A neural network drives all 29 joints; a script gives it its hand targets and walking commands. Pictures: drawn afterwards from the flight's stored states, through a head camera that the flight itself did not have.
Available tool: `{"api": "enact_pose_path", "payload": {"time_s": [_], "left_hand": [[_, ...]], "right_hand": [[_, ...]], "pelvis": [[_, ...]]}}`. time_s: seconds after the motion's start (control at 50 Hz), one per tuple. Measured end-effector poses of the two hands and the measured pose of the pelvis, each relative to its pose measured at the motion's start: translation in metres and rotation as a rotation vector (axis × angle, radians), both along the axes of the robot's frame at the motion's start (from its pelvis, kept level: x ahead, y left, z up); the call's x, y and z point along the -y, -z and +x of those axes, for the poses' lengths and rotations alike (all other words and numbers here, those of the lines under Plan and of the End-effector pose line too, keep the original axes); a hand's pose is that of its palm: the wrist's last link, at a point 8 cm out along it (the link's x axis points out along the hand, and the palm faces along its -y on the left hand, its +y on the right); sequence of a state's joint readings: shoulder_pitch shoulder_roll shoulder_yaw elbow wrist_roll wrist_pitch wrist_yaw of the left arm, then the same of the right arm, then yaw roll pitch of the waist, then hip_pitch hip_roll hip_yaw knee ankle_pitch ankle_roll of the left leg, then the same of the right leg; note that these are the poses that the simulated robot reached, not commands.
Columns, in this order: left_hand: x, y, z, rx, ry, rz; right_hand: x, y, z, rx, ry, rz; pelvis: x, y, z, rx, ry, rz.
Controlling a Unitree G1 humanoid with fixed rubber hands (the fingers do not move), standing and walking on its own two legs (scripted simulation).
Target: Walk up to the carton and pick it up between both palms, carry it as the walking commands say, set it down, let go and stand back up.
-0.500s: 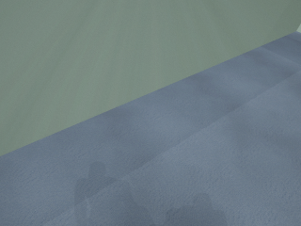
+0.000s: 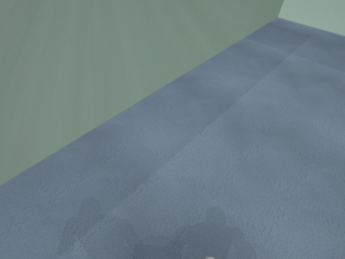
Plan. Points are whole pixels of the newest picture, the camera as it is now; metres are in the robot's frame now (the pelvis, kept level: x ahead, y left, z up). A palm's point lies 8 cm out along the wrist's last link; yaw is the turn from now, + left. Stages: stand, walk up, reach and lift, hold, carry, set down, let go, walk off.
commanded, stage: walk up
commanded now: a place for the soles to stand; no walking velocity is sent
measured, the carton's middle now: out of the picture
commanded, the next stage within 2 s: none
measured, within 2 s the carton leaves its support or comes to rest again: neither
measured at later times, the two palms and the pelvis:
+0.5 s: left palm (139, 195) +0.31 +0.10 -0.07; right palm out of the picture +0.01 -0.42 -0.07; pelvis +0.07 -0.10 +0.00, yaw -24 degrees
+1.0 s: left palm (245, 162) +0.41 -0.20 -0.04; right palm out of the picture -0.10 -0.55 -0.11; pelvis +0.09 -0.27 -0.01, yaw -51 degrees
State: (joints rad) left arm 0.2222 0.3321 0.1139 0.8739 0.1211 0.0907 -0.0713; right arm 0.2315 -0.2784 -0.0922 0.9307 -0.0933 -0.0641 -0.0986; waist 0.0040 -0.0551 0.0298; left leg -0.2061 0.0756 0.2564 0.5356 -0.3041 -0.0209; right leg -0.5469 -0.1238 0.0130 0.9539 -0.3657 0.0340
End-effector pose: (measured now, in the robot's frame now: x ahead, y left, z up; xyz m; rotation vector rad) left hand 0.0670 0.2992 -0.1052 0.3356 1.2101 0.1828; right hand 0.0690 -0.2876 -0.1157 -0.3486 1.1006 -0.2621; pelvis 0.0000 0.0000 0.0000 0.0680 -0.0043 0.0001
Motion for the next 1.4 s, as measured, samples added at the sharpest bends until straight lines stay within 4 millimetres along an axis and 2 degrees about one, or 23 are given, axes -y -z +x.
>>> {"api": "enact_pose_path", "payload": {"time_s": [0.04,0.08,0.14,0.18,0.22,0.26,0.32,0.36,0.42,0.5,0.6,0.72,0.8,0.88,0.92,1.0,1.1,1.14,1.18,1.22,1.28,1.34,1.4], "left_hand": [[-0.002,-0.02,0.046,0.095,0.067,0.041],[0.006,-0.039,0.09,0.182,0.14,0.069],[0.035,-0.061,0.149,0.309,0.238,0.099],[0.059,-0.071,0.176,0.378,0.288,0.106],[0.082,-0.077,0.19,0.407,0.33,0.091],[0.102,-0.078,0.197,0.4,0.359,0.068],[0.127,-0.07,0.203,0.357,0.397,0.022],[0.141,-0.062,0.21,0.338,0.431,-0.014],[0.16,-0.045,0.224,0.31,0.492,-0.061],[0.197,-0.031,0.247,0.235,0.624,-0.111],[0.25,-0.031,0.285,0.227,0.771,-0.172],[0.328,-0.041,0.328,0.264,0.888,-0.203],[0.396,-0.052,0.346,0.32,0.967,-0.215],[0.46,-0.058,0.354,0.387,1.026,-0.18],[0.482,-0.06,0.352,0.404,1.037,-0.158],[0.5,-0.062,0.344,0.34,1.053,-0.094],[0.511,-0.057,0.351,0.254,1.058,-0.033],[0.522,-0.049,0.359,0.228,1.073,-0.029],[0.541,-0.036,0.369,0.208,1.106,-0.034],[0.57,-0.025,0.376,0.173,1.163,-0.041],[0.632,-0.02,0.377,0.129,1.298,-0.069],[0.706,-0.028,0.376,0.169,1.416,-0.141],[0.782,-0.044,0.372,0.258,1.503,-0.221]], "right_hand": [[0.03,-0.005,0.002,0.031,0.015,-0.041],[0.058,-0.007,0.003,0.063,0.033,-0.066],[0.098,-0.004,0.005,0.097,0.054,-0.082],[0.119,0.0,0.005,0.088,0.063,-0.084],[0.131,-0.002,0.008,0.099,0.083,-0.073],[0.135,-0.01,0.015,0.143,0.1,-0.053],[0.131,-0.019,0.021,0.188,0.104,-0.02],[0.126,-0.023,0.017,0.181,0.104,-0.009],[0.121,-0.029,-0.003,0.151,0.136,-0.017],[0.13,-0.048,-0.055,0.092,0.253,-0.103],[0.15,-0.075,-0.116,0.033,0.423,-0.191],[0.176,-0.087,-0.16,0.03,0.549,-0.237],[0.196,-0.071,-0.181,0.035,0.619,-0.205],[0.223,-0.034,-0.199,0.035,0.693,-0.134],[0.235,-0.016,-0.201,0.022,0.714,-0.081],[0.258,-0.004,-0.173,0.111,0.74,0.003],[0.285,-0.014,-0.13,0.211,0.71,0.02],[0.298,-0.021,-0.121,0.236,0.712,-0.004],[0.311,-0.025,-0.122,0.25,0.725,-0.058],[0.323,-0.029,-0.138,0.238,0.776,-0.127],[0.332,-0.042,-0.175,0.223,0.908,-0.218],[0.331,-0.052,-0.216,0.199,1.024,-0.274],[0.329,-0.055,-0.256,0.148,1.112,-0.288]], "pelvis": [[0.01,0.002,0.003,0.006,0.041,0.0],[0.022,0.004,0.009,0.012,0.083,-0.002],[0.047,0.014,0.023,0.009,0.119,-0.017],[0.059,0.017,0.028,-0.001,0.143,-0.047],[0.065,0.015,0.032,-0.013,0.185,-0.054],[0.069,0.009,0.036,-0.018,0.224,-0.063],[0.075,0.003,0.041,-0.018,0.261,-0.094],[0.08,0.002,0.046,-0.017,0.283,-0.105],[0.087,0.003,0.057,-0.014,0.332,-0.095],[0.1,-0.002,0.068,-0.024,0.427,-0.073],[0.121,-0.01,0.075,-0.006,0.535,-0.05],[0.157,-0.01,0.079,0.019,0.67,-0.04],[0.192,-0.005,0.08,0.027,0.743,-0.024],[0.236,0.011,0.08,0.026,0.794,-0.022],[0.251,0.016,0.082,0.016,0.816,-0.048],[0.275,0.009,0.091,-0.012,0.897,-0.077],[0.31,0.002,0.102,-0.026,0.967,-0.102],[0.326,0.004,0.109,-0.015,1.003,-0.089],[0.343,0.012,0.117,-0.004,1.036,-0.083],[0.357,0.016,0.121,0.011,1.092,-0.058],[0.375,0.015,0.121,0.042,1.175,-0.022],[0.396,0.012,0.116,0.062,1.218,-0.02],[0.423,0.012,0.106,0.074,1.259,-0.021]]}}
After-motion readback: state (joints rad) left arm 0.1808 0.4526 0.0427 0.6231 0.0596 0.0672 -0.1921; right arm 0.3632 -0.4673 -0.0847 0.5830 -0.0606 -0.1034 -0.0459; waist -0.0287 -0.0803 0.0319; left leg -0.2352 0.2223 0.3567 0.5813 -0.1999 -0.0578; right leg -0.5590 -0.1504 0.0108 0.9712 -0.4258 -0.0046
